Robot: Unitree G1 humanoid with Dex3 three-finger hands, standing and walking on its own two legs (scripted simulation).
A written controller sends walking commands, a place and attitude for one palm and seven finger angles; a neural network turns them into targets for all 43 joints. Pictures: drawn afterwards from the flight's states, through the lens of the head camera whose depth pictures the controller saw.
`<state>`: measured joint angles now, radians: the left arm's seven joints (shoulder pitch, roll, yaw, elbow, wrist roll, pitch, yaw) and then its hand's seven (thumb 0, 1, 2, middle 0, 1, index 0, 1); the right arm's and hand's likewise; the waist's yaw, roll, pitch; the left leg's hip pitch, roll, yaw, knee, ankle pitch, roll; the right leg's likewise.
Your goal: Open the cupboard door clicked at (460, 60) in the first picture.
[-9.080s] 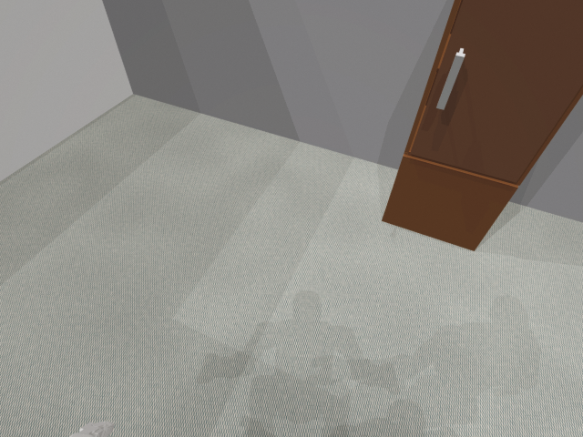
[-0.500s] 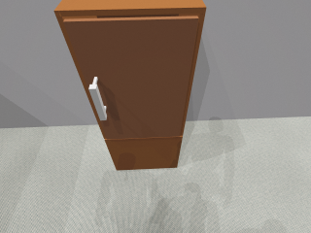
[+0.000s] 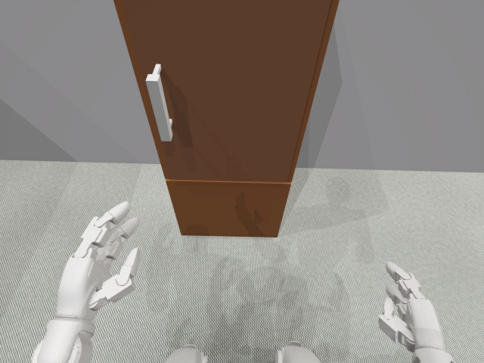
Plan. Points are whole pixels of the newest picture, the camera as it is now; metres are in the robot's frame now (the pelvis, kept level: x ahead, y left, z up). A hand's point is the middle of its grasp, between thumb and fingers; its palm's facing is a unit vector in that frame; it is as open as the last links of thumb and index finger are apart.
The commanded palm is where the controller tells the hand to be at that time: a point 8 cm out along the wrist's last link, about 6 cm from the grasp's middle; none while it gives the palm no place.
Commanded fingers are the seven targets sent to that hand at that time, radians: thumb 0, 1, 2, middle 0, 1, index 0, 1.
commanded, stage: raise the hand with hooked fingers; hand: left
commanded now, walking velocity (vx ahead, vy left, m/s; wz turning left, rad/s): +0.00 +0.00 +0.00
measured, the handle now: (162, 104) +0.63 +0.23 +0.05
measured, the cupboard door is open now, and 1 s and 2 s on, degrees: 0 0 0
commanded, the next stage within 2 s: move the hooked fingers beside the handle in 1.76 s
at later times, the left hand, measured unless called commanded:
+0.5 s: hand (92, 277) +0.23 +0.24 +0.03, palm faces +0.04 -1.00 -0.05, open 11.1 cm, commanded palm +0.21 +0.29 +0.04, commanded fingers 0.00 -0.10 0.47 -0.27 -0.94 -0.27 -0.94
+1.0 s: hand (74, 246) +0.27 +0.28 +0.05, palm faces +0.06 -1.00 -0.06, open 13.7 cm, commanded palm +0.25 +0.33 +0.06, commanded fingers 0.00 -0.50 0.30 -0.30 -1.20 -0.30 -1.20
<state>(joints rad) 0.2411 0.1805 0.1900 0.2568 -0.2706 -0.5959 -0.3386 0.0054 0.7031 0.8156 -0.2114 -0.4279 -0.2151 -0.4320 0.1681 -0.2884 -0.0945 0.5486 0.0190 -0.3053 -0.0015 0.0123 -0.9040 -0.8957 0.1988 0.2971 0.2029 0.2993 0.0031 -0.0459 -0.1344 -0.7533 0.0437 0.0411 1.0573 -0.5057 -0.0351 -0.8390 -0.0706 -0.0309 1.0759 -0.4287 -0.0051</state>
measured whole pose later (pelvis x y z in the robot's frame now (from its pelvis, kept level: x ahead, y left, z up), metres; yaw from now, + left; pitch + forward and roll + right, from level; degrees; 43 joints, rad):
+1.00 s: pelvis +0.01 +0.02 +0.00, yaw +1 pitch +14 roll -2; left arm 0.12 0.34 0.37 0.22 -0.33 -0.32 -0.40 -0.01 -0.44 0.33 -0.29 -1.15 -0.30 -1.16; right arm 0.24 -0.25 0.03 0.51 0.02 -0.21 -0.06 0.01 -0.90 -0.90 0.20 0.30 0.21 0.30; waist 0.00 0.01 -0.11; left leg -0.81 0.05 -0.02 1.11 -0.54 -0.01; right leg -0.84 -0.06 -0.08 1.04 -0.44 0.02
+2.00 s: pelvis +0.01 +0.02 +0.01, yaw +1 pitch +14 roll -2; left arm -0.11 0.39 0.44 0.49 -0.33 -0.35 -0.49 -0.01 -0.51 0.30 -0.30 -1.20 -0.30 -1.20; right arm 0.27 -0.27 0.04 0.55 0.03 -0.19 -0.08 0.01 -0.90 -0.90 0.20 0.30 0.21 0.30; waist -0.01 0.01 -0.09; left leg -0.79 0.05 -0.01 1.06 -0.51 -0.01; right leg -0.82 -0.06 -0.08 1.00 -0.41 0.01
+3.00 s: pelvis +0.00 +0.03 -0.02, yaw -2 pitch +24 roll -3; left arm -0.89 0.71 0.54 1.19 -0.11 -0.38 -0.44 -0.01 -0.50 0.30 -0.30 -1.20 -0.30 -1.20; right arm 0.35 -0.28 0.06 0.61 -0.01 0.01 -0.04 0.01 -0.90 -0.89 0.20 0.30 0.21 0.30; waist -0.17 0.00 -0.09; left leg -1.05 0.08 0.00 1.16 -0.52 0.00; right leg -1.08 -0.03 -0.06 1.06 -0.39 0.02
